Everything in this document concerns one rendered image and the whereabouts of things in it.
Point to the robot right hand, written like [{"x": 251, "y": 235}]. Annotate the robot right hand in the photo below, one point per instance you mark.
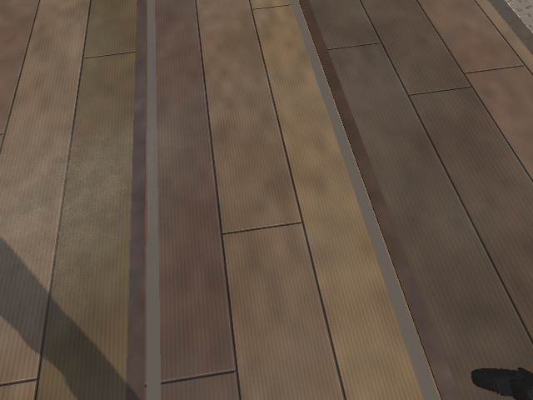
[{"x": 516, "y": 384}]

